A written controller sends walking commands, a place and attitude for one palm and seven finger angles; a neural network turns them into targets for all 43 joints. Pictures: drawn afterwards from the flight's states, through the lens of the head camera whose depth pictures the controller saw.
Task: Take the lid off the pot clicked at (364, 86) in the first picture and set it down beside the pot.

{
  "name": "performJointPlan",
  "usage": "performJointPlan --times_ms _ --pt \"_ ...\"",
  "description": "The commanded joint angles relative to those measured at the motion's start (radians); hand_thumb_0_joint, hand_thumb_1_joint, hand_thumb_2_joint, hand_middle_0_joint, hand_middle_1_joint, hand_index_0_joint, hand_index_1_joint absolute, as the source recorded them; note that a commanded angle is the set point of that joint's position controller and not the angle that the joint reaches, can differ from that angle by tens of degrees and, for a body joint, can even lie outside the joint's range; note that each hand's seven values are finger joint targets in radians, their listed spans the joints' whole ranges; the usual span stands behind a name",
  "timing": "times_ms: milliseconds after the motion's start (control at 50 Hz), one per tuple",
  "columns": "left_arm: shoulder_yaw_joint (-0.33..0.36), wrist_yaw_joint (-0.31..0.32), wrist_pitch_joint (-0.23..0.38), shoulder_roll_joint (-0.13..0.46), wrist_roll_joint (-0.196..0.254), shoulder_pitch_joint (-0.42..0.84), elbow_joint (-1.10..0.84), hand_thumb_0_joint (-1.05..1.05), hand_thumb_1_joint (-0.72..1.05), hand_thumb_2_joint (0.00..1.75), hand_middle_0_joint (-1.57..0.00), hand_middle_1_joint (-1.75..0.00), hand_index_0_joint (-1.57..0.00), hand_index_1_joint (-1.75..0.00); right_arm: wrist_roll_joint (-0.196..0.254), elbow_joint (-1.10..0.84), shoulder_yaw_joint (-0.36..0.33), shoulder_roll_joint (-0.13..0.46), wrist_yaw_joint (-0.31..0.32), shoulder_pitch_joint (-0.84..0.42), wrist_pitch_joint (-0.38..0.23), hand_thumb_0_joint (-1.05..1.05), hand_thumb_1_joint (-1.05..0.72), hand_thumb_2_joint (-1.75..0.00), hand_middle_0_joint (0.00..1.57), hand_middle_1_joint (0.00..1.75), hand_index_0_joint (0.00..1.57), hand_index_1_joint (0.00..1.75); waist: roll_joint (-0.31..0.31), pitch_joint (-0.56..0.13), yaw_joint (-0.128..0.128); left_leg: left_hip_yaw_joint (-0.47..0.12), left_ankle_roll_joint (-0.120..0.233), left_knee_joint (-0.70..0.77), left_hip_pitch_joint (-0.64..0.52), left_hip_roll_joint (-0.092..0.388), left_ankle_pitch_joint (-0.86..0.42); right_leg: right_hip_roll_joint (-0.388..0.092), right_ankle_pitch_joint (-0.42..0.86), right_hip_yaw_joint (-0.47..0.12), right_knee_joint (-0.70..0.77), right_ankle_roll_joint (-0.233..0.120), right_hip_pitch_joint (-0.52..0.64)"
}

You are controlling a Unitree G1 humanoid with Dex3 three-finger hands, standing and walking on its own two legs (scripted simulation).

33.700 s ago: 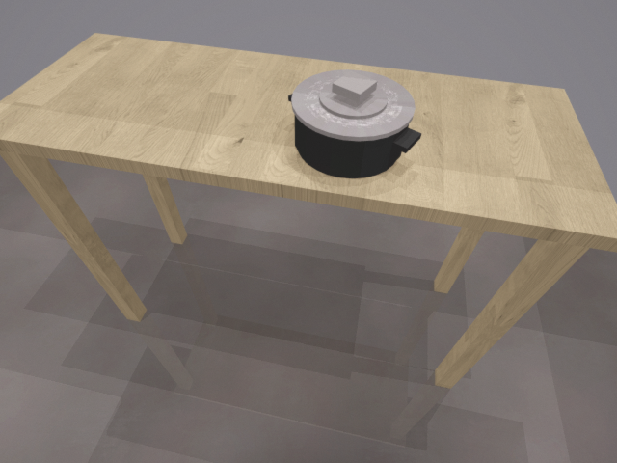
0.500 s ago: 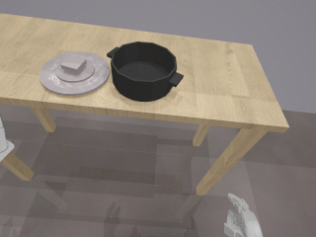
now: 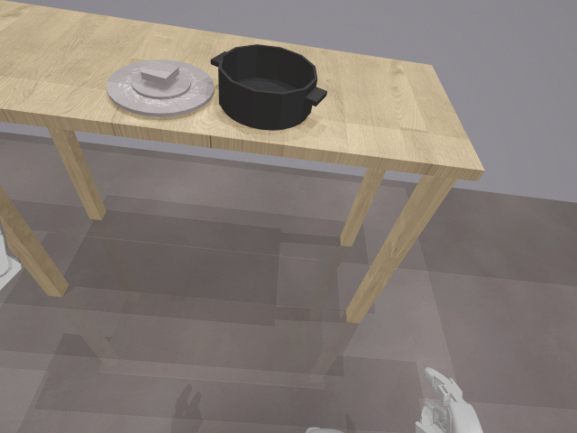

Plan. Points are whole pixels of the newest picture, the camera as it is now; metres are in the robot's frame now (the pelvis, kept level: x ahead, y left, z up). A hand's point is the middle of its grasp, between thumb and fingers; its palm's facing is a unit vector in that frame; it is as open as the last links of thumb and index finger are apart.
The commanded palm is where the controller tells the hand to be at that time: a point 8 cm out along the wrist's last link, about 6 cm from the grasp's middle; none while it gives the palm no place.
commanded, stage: stop stepping back and stand still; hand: left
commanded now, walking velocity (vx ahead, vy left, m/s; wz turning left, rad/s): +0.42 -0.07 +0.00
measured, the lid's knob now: (160, 73) +0.75 +0.28 +0.09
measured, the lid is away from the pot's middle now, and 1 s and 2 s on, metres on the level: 0.22 0.22 0.22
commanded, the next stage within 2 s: let the arm hang, fingers relaxed in 1.60 s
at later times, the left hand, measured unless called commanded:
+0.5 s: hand out of the picture +0.16 +0.26 +0.25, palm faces +0.37 -0.87 -0.34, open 7.5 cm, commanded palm +0.09 +0.32 +0.27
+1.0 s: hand out of the picture +0.04 +0.18 -0.18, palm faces +0.14 -0.98 -0.15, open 6.7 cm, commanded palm none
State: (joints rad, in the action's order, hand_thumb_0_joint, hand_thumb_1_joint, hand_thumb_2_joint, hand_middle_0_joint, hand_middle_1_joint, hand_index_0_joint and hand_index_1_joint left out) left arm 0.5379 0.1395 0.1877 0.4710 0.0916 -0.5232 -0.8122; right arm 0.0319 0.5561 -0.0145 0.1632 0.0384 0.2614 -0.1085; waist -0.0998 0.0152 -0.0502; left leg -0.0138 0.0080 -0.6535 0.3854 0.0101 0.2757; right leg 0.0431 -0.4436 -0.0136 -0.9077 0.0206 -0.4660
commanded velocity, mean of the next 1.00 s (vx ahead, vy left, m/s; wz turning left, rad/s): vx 0.07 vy -0.04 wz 0.00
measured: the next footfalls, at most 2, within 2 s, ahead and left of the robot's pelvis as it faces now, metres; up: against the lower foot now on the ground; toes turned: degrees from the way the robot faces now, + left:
right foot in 0.08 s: +0.00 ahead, -0.11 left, +0.00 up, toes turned +1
left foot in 0.32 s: +0.02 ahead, +0.11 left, +0.00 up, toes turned +8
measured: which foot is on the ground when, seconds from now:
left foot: down 0.00-0.08, up 0.10-0.30, down 0.32-1.00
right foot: up 0.00-0.06, down 0.08-0.32, up 0.34-0.64, down 0.66-1.00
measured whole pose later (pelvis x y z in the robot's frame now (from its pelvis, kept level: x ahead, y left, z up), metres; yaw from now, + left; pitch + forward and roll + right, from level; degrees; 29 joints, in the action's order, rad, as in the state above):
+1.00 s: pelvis -0.01 +0.00 +0.00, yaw +5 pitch +1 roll -3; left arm 0.06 0.03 -0.02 0.18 -0.02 -0.31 0.82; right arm -0.02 0.91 -0.06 0.20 0.01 0.36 0.03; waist -0.04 0.04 -0.02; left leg 0.02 0.02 -0.74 0.35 0.04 0.37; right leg 0.02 -0.40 0.15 -0.63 -0.04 -0.25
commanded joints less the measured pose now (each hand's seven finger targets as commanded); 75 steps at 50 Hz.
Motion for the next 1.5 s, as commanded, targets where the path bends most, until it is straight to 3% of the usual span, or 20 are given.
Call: performJointPlan --times_ms 0,40,80,240,260,300,320,460,580,600,720,800,840,900,940,1000,1100,1180,1220,1480 --pt "0.135 0.041 0.095 0.196 -0.012 0.006 -0.317 0.00 0.90 0.90 -0.20 -0.30 -0.20 -0.30 -0.008 -0.137 -0.031 0.140 -0.012 -0.122 -0.086 0.00 -0.90 -0.90 0.20 0.30 0.20 0.30 0.375 -0.150 0.056 -0.183 0.081 0.316 0.119 0.184 0.298 -0.031 -0.012 -0.010 0.280 -0.017 0.351" --pt "0.119 0.032 0.082 0.174 -0.026 0.029 -0.148 0.00 0.90 0.90 -0.20 -0.30 -0.20 -0.30 -0.013 -0.112 -0.041 0.148 -0.008 -0.089 -0.058 0.00 -0.90 -0.90 0.20 0.30 0.20 0.30 0.114 -0.132 0.045 -0.066 0.036 0.079 0.181 0.058 0.318 -0.063 -0.005 -0.038 0.544 -0.065 0.456" --pt "0.082 0.014 0.069 0.162 -0.009 0.169 0.028 0.00 0.90 0.90 -0.20 -0.30 -0.20 -0.30 -0.002 -0.099 -0.052 0.157 0.002 -0.114 -0.030 0.00 -0.90 -0.90 0.20 0.30 0.20 0.30 -0.176 -0.018 0.018 0.012 0.017 -0.430 0.214 -0.023 0.199 -0.340 -0.104 -0.420 0.772 -0.202 0.240" --pt "-0.049 -0.017 0.063 0.090 -0.014 0.357 0.185 0.00 0.90 0.90 -0.20 -0.30 -0.20 -0.30 0.006 -0.102 -0.012 0.138 0.041 -0.165 0.000 0.00 -0.90 -0.90 0.20 0.30 0.20 0.30 -0.007 0.095 0.011 0.077 0.043 0.066 -0.166 0.026 0.161 -0.221 -0.296 -0.080 0.651 -0.136 -0.046" --pt "-0.066 -0.016 0.070 0.074 -0.012 0.355 0.123 0.00 0.90 0.90 -0.20 -0.30 -0.20 -0.30 0.002 -0.112 -0.012 0.151 0.042 -0.165 -0.018 0.00 -0.90 -0.90 0.20 0.30 0.20 0.30 0.057 0.070 0.011 0.032 0.059 0.186 -0.187 0.035 0.214 -0.172 -0.233 -0.041 0.559 -0.113 0.004" --pt "-0.071 -0.009 0.092 0.075 0.000 0.341 -0.084 0.00 0.90 0.90 -0.20 -0.30 -0.20 -0.30 0.001 -0.153 -0.014 0.181 0.035 -0.158 -0.044 0.00 -0.90 -0.90 0.20 0.30 0.20 0.30 0.353 0.021 0.008 -0.425 0.168 0.437 -0.268 0.286 0.390 0.003 -0.053 0.067 0.172 -0.030 -0.088" --pt "-0.039 -0.006 0.092 0.118 -0.009 0.329 -0.157 0.00 0.90 0.90 -0.20 -0.30 -0.20 -0.30 -0.008 -0.162 -0.018 0.161 0.023 -0.163 -0.055 0.00 -0.90 -0.90 0.20 0.30 0.20 0.30 0.306 -0.031 0.014 -0.472 0.213 0.472 -0.229 0.328 0.305 0.021 -0.060 0.015 -0.027 -0.029 -0.065" --pt "0.084 0.036 0.073 0.185 -0.010 0.005 -0.361 0.00 0.90 0.90 -0.20 -0.30 -0.20 -0.30 -0.021 -0.100 -0.005 0.115 -0.022 -0.139 -0.074 0.00 -0.90 -0.90 0.20 0.30 0.20 0.30 0.454 -0.110 0.050 -0.153 0.088 0.402 -0.189 0.245 -0.035 -0.041 0.054 0.045 0.166 -0.037 0.069" --pt "0.067 0.037 0.041 0.138 -0.008 0.157 -0.053 0.00 0.90 0.90 -0.20 -0.30 -0.20 -0.30 -0.010 -0.094 -0.022 0.141 0.012 -0.115 -0.046 0.00 -0.90 -0.90 0.20 0.30 0.20 0.30 0.237 -0.105 0.009 -0.055 0.049 0.299 -0.153 0.181 -0.034 0.014 0.194 0.114 0.534 -0.033 0.313" --pt "-0.421 -0.100 -0.103 -0.154 -0.092 0.030 0.794 0.00 0.90 0.90 -0.20 -0.30 -0.20 -0.30 0.009 0.088 -0.104 0.331 -0.036 -0.090 -0.098 0.00 -0.90 -0.90 0.20 0.30 0.20 0.30 0.147 -0.114 -0.012 -0.019 0.005 -0.028 -0.094 0.122 -0.310 -0.192 0.612 0.024 0.364 -0.072 0.229" --pt "-0.428 -0.142 -0.201 -0.194 -0.143 0.162 1.013 0.00 0.90 0.90 -0.20 -0.30 -0.20 -0.30 -0.048 0.140 -0.068 0.233 -0.036 -0.032 0.045 0.00 -0.90 -0.90 0.20 0.30 0.20 0.30 -0.040 -0.083 0.034 -0.254 0.121 0.149 -0.072 0.206 -0.387 -0.056 0.198 0.086 0.189 -0.033 0.105" --pt "-0.428 -0.121 -0.208 -0.101 -0.131 0.207 1.286 0.00 0.90 0.90 -0.20 -0.30 -0.20 -0.30 -0.053 0.155 -0.058 0.164 -0.028 -0.070 0.078 0.00 -0.90 -0.90 0.20 0.30 0.20 0.30 -0.215 -0.010 0.063 0.024 0.023 -0.059 0.081 0.008 -0.155 -0.239 0.429 -0.117 0.453 -0.119 0.299" --pt "-0.441 -0.117 -0.194 -0.071 -0.124 0.228 1.400 0.00 0.90 0.90 -0.20 -0.30 -0.20 -0.30 -0.050 0.177 -0.057 0.123 -0.026 -0.083 0.099 0.00 -0.90 -0.90 0.20 0.30 0.20 0.30 -0.131 0.065 0.063 0.049 0.001 -0.262 0.108 -0.004 0.222 -0.346 0.465 -0.233 0.572 -0.209 0.240" --pt "-0.455 -0.107 -0.176 -0.079 -0.122 0.273 1.521 0.00 0.90 0.90 -0.20 -0.30 -0.20 -0.30 -0.045 0.225 -0.053 0.094 -0.027 -0.016 0.103 0.00 -0.90 -0.90 0.20 0.30 0.20 0.30 0.146 0.058 0.017 0.027 0.000 -0.258 0.046 0.039 0.218 -0.365 0.410 -0.229 0.583 -0.253 0.184" --pt "-0.435 -0.100 -0.170 -0.140 -0.122 0.262 1.561 0.00 0.90 0.90 -0.20 -0.30 -0.20 -0.30 -0.055 0.265 -0.056 0.061 -0.027 0.086 0.102 0.00 -0.90 -0.90 0.20 0.30 0.20 0.30 0.211 -0.021 -0.012 0.021 0.009 0.018 -0.092 0.065 0.071 -0.326 0.386 -0.135 0.479 -0.207 0.196" --pt "-0.482 -0.117 -0.188 -0.227 -0.084 0.224 1.621 0.00 0.90 0.90 -0.20 -0.30 -0.20 -0.30 -0.060 0.304 -0.064 0.166 -0.002 0.187 0.094 0.00 -0.90 -0.90 0.20 0.30 0.20 0.30 0.451 -0.089 0.003 -0.372 0.203 0.297 -0.299 0.316 -0.407 -0.046 -0.071 0.065 0.142 -0.036 0.019" --pt "-0.499 -0.128 -0.186 -0.224 -0.083 0.306 1.708 0.00 0.90 0.90 -0.20 -0.30 -0.20 -0.30 -0.055 0.365 -0.046 0.123 0.021 0.205 0.087 0.00 -0.90 -0.90 0.20 0.30 0.20 0.30 0.290 -0.104 0.009 -0.189 0.178 0.232 -0.340 0.264 -0.811 -0.059 -0.042 -0.005 0.186 -0.035 0.097" --pt "-0.501 -0.109 -0.176 -0.183 -0.090 0.213 1.798 0.00 0.90 0.90 -0.20 -0.30 -0.20 -0.30 -0.026 0.388 -0.044 0.081 0.011 0.175 0.095 0.00 -0.90 -0.90 0.20 0.30 0.20 0.30 0.022 -0.082 0.042 -0.002 0.020 0.148 -0.118 0.092 -0.279 -0.148 0.489 -0.102 0.513 -0.067 0.418" --pt "-0.505 -0.105 -0.183 -0.154 -0.091 0.274 1.796 0.00 0.90 0.90 -0.20 -0.30 -0.20 -0.30 -0.031 0.411 -0.041 0.049 -0.006 0.184 0.107 0.00 -0.90 -0.90 0.20 0.30 0.20 0.30 0.043 0.038 0.017 0.016 0.007 0.200 -0.116 0.043 0.025 -0.211 0.236 -0.127 0.576 -0.107 0.261" --pt "-0.484 -0.082 -0.179 -0.227 -0.097 0.237 1.837 0.00 0.90 0.90 -0.20 -0.30 -0.20 -0.30 -0.037 0.487 -0.053 0.013 0.006 0.147 0.109 0.00 -0.90 -0.90 0.20 0.30 0.20 0.30 0.091 0.048 0.036 0.023 0.018 0.178 -0.195 0.081 -0.259 -0.127 0.526 -0.054 0.503 -0.066 0.302"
